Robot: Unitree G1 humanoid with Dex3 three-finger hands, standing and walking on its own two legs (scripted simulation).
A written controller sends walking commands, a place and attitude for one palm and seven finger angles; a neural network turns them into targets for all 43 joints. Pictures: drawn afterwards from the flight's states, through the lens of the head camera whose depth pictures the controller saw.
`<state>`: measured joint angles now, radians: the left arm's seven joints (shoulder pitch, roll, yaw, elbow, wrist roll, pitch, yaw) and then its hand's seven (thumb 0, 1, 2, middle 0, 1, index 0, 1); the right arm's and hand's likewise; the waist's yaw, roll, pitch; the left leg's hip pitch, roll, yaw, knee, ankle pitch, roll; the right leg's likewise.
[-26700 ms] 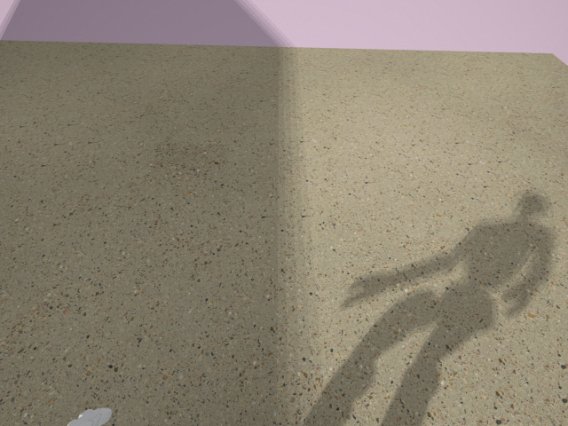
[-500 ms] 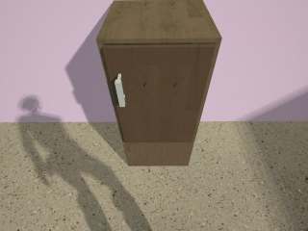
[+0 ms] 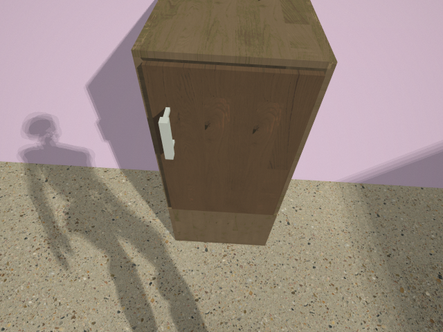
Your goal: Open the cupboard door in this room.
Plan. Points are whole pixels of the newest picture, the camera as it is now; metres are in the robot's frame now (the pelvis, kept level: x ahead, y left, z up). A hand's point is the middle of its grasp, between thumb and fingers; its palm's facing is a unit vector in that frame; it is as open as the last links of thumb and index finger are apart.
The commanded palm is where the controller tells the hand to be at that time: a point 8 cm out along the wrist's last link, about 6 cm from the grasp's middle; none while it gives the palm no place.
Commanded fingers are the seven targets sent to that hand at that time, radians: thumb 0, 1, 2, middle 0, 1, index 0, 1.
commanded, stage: come to a stop and stand still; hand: left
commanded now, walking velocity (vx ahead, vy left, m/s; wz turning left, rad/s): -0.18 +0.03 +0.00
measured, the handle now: (168, 133) +0.55 +0.18 +0.00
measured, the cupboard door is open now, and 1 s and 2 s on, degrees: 0 0 0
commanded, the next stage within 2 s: look again from close up in 0.84 s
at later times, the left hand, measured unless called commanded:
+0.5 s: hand out of the picture +0.07 +0.17 -0.17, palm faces +0.02 -0.98 -0.22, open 7.4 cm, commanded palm none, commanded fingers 0.00 0.90 0.90 -0.20 -0.30 -0.20 -0.30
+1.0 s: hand out of the picture +0.02 +0.19 -0.16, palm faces +0.01 -0.97 -0.24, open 7.4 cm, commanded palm none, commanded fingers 0.00 0.90 0.90 -0.20 -0.30 -0.20 -0.30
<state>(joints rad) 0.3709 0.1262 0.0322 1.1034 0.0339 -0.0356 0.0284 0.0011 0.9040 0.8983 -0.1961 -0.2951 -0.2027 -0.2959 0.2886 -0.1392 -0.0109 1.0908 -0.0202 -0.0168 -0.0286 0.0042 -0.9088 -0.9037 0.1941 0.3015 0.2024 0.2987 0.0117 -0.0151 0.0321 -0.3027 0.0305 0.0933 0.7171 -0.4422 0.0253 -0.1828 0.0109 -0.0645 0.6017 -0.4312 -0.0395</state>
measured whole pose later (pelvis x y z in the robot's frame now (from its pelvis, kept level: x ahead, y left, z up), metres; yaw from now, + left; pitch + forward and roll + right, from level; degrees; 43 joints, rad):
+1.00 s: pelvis +0.01 +0.00 +0.01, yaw +0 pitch -1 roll +0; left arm 0.32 0.18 0.01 1.03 0.02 0.00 0.03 0.00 0.90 0.90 -0.20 -0.30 -0.20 -0.30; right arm 0.30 -0.20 -0.01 1.01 -0.02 -0.01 -0.03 0.00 -0.91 -0.90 0.20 0.30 0.21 0.30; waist -0.01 0.01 0.01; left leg -0.21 0.00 0.05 0.55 -0.31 0.03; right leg -0.20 -0.03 -0.08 0.54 -0.31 -0.01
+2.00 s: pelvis -0.01 +0.01 +0.00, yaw -2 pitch +0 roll -1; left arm 0.41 0.11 0.00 1.11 0.03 0.00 0.04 0.00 0.90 0.90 -0.20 -0.30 -0.20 -0.30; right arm 0.36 -0.14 -0.01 1.04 -0.02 0.00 -0.02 0.00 -0.91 -0.90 0.19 0.30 0.20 0.30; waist -0.02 0.01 -0.01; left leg -0.29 0.00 0.07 0.63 -0.33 0.05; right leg -0.28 -0.03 -0.06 0.60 -0.31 0.00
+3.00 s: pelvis +0.03 -0.02 +0.02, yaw -1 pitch -1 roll +0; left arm 0.29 0.14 0.00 1.12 0.02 -0.01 0.04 0.01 0.91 0.90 -0.20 -0.30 -0.20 -0.30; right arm 0.26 -0.14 0.02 1.14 -0.01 -0.01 -0.04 0.01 -0.92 -0.90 0.19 0.30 0.20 0.30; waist 0.01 -0.01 0.04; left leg -0.14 0.01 0.05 0.43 -0.28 0.00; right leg -0.14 -0.01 -0.08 0.45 -0.30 -0.02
